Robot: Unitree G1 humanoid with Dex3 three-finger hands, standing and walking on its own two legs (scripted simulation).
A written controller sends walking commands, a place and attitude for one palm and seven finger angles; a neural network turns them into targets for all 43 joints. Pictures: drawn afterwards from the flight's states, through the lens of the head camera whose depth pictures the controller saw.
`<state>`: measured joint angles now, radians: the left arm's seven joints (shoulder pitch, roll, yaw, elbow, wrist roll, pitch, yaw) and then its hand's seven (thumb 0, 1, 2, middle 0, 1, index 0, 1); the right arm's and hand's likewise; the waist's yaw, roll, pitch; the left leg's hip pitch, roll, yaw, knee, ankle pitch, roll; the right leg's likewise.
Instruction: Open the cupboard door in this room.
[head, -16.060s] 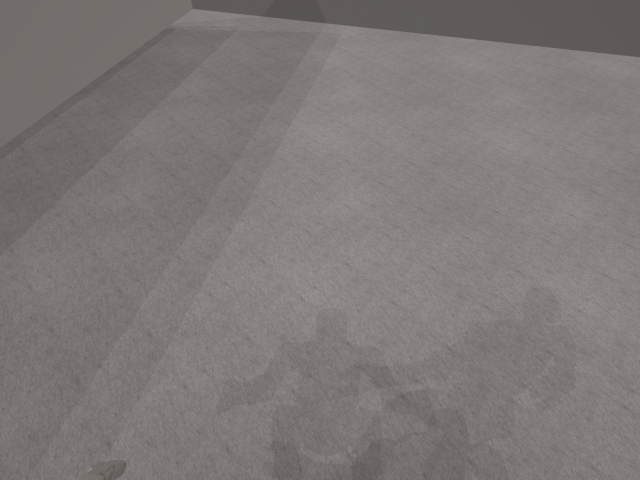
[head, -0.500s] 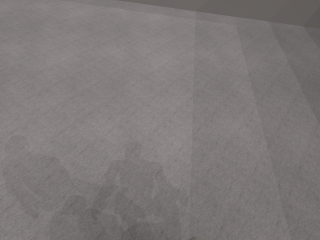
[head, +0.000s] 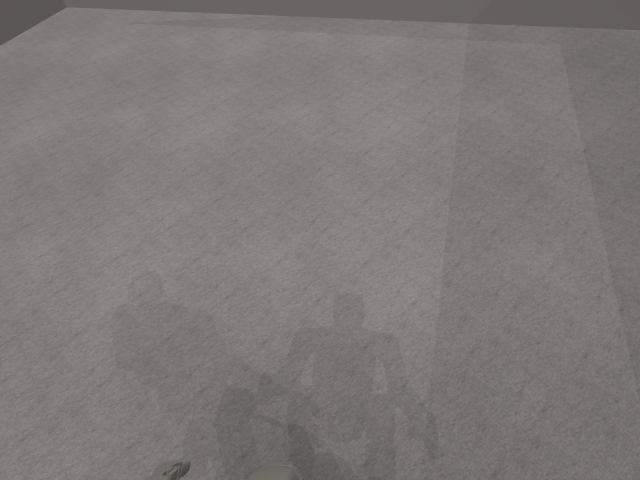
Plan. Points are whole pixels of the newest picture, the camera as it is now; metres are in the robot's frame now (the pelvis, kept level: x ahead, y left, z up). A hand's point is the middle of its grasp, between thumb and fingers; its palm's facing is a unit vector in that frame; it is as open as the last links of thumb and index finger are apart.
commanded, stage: turn or walk to find it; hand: left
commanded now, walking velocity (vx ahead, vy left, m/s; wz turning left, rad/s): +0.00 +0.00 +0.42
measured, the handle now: out of the picture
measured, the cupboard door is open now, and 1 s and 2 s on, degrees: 0 0 0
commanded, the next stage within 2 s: none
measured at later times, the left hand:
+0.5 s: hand out of the picture -0.07 +0.26 -0.18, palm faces +0.29 -0.92 -0.26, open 7.4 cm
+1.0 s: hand out of the picture -0.01 +0.21 -0.14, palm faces +0.41 -0.86 -0.29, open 7.4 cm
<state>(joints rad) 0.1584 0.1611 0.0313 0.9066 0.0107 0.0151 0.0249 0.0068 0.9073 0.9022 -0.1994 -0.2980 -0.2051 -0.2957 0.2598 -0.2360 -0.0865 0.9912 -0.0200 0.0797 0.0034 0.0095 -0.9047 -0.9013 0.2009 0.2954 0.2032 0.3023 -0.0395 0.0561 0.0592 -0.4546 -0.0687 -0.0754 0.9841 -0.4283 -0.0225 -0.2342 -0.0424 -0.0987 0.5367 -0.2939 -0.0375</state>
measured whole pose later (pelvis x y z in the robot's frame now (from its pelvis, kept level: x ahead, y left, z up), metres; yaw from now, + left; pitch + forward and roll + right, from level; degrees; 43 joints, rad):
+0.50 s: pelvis -0.03 +0.04 +0.00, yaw +13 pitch -1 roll +0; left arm 0.26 0.26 0.07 1.02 0.01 0.08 0.02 0.01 0.91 0.90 -0.20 -0.30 -0.20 -0.30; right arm 0.12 -0.20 -0.04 0.95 -0.02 0.02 0.00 0.01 -0.91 -0.90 0.20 0.30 0.20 0.30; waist 0.03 -0.04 0.07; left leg -0.22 -0.01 0.05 0.55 -0.31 0.04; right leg -0.41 -0.11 -0.10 0.98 -0.49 0.06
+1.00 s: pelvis -0.03 -0.01 +0.00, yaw +25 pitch -1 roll +2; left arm 0.16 0.16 0.03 0.91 0.01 0.01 0.02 0.01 0.91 0.90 -0.20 -0.30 -0.21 -0.30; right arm 0.26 -0.24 -0.09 0.99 -0.02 0.08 0.01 0.01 -0.91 -0.90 0.20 0.30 0.20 0.30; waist -0.04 0.06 0.07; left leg -0.46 -0.05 -0.06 1.05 -0.42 -0.03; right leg -0.24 -0.06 -0.12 0.53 -0.29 -0.04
